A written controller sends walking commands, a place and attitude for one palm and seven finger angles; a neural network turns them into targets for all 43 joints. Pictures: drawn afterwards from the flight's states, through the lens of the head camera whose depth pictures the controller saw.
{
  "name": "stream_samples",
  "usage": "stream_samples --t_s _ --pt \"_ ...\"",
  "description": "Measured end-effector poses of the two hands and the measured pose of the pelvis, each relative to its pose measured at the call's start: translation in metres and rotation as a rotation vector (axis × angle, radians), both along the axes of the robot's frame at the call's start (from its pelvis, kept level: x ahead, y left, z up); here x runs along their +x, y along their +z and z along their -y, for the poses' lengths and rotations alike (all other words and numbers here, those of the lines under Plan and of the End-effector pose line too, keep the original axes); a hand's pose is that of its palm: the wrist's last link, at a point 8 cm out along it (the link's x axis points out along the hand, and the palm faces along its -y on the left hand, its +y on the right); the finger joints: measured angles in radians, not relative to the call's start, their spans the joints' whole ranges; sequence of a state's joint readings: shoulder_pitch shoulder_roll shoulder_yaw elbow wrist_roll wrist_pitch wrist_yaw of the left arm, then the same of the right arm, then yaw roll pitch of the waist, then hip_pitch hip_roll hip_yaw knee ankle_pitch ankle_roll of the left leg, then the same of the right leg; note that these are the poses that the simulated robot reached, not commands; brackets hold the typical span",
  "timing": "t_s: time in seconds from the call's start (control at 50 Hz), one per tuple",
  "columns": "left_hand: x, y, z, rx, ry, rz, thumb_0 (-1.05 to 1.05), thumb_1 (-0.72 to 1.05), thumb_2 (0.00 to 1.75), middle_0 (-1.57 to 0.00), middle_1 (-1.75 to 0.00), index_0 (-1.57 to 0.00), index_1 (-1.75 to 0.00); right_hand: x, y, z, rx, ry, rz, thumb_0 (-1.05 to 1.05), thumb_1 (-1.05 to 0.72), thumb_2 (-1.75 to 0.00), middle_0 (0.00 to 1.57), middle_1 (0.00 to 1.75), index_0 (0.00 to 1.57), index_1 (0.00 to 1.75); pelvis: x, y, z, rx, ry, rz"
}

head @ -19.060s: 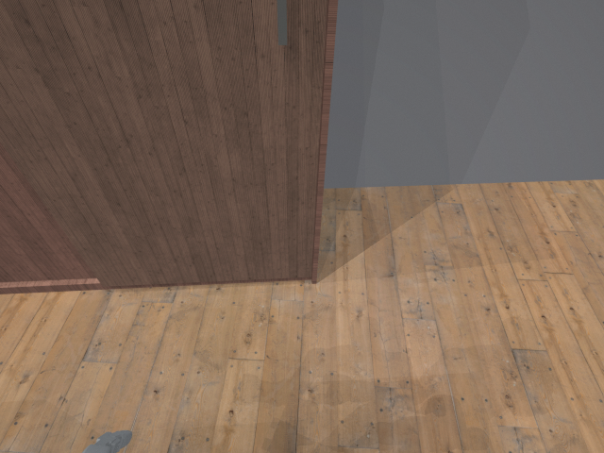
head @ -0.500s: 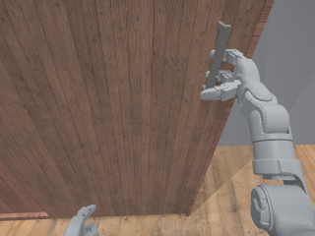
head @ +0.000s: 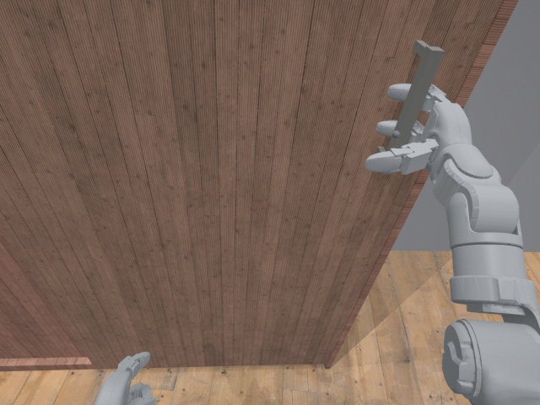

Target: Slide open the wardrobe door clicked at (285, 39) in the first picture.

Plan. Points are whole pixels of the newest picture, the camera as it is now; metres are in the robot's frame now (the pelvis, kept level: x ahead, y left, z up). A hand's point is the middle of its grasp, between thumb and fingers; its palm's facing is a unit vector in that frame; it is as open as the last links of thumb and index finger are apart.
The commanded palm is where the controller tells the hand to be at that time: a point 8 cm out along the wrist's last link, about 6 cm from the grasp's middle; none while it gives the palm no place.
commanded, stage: slide the fingers in behind the handle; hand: right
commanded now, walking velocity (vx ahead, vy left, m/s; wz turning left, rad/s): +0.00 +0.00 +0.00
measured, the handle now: (403, 111) +0.46 -0.15 +0.27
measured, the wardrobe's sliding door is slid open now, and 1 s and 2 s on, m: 0.00 0.00 0.00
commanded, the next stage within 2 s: grip the handle and tug to test in 0.38 s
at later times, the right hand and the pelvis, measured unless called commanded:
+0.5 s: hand (399, 136) +0.40 -0.13 +0.27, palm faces -0.07 +1.00 -0.03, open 14.4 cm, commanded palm +0.37 -0.20 +0.27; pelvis +0.01 -0.01 +0.00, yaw +1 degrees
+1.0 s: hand (401, 133) +0.40 -0.13 +0.27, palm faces -0.08 +1.00 -0.01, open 8.5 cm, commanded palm +0.38 -0.19 +0.27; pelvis +0.02 -0.04 +0.00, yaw +1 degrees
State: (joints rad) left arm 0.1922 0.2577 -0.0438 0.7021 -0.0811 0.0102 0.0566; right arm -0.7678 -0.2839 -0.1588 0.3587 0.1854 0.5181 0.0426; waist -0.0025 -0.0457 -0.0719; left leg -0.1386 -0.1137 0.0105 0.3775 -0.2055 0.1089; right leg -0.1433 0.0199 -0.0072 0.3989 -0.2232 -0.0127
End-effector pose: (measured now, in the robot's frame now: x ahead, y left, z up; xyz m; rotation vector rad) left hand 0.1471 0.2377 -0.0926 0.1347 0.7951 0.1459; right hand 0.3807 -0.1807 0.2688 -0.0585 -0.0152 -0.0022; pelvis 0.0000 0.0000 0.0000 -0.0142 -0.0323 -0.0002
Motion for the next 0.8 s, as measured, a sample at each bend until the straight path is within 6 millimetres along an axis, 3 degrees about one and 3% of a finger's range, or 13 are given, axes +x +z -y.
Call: stream_samples --t_s 0.26,0.56,0.8 --pt "0.023 0.007 -0.008 0.011 -0.012 0.038 0.01 0.91 0.90 -0.20 -0.29 -0.20 -0.30 0.000 0.000 0.003 0.017 0.030 -0.001 -0.02 0.50 -0.30 0.29 1.18 0.25 1.20 0.001 -0.003 -0.004 0.001 0.001 -0.018" --pt "0.025 0.012 0.022 -0.001 -0.006 0.053 0.01 0.91 0.90 -0.20 -0.29 -0.20 -0.30 0.001 -0.002 0.007 0.030 0.087 0.015 -0.02 0.49 -0.30 0.28 1.20 0.24 1.16 0.008 -0.002 0.019 0.009 0.018 -0.010" --pt "0.023 0.011 0.047 -0.013 -0.007 0.036 0.01 0.91 0.90 -0.20 -0.29 -0.20 -0.30 0.003 -0.001 0.009 0.041 0.099 0.000 -0.01 0.13 -0.46 0.32 1.24 0.29 1.21 0.014 -0.001 0.038 0.018 0.022 0.004"
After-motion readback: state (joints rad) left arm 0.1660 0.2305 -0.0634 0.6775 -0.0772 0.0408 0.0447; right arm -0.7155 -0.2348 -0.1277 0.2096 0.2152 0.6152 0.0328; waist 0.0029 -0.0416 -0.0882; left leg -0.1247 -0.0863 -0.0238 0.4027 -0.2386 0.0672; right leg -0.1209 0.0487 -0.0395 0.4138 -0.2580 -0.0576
